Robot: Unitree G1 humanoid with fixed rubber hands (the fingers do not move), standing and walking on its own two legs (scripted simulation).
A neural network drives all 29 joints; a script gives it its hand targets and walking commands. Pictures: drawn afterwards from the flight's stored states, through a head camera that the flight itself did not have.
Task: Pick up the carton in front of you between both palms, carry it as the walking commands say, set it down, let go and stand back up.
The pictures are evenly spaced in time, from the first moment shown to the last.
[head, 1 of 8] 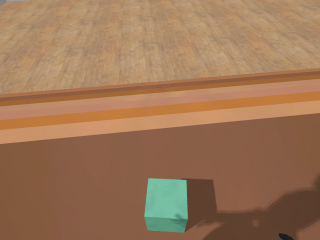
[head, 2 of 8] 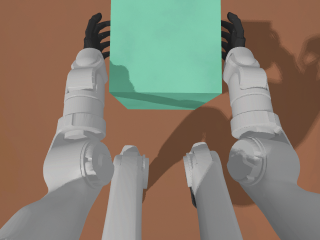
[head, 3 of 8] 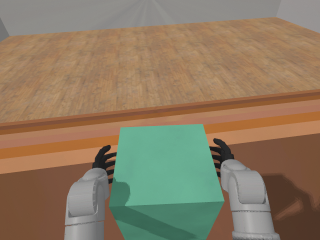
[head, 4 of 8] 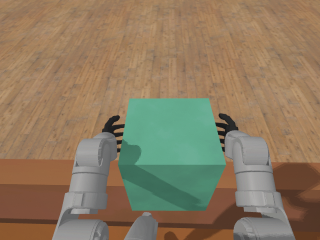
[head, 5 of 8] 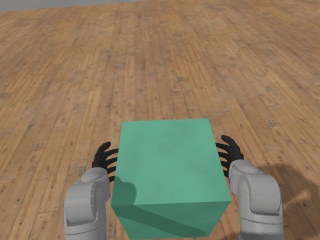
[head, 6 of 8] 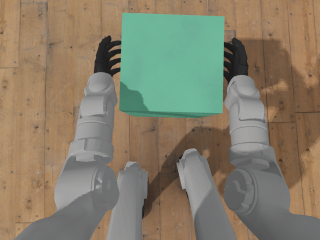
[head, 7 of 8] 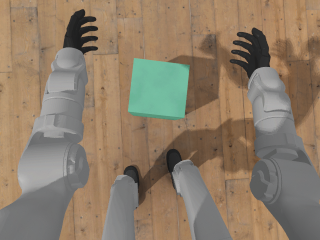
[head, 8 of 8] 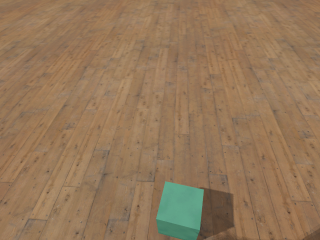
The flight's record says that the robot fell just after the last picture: no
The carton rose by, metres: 0.67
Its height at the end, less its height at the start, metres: -1.22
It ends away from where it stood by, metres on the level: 4.61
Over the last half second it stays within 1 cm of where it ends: yes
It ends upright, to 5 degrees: yes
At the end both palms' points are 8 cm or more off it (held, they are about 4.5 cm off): yes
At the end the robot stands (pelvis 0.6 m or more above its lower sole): yes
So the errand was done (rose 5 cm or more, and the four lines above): yes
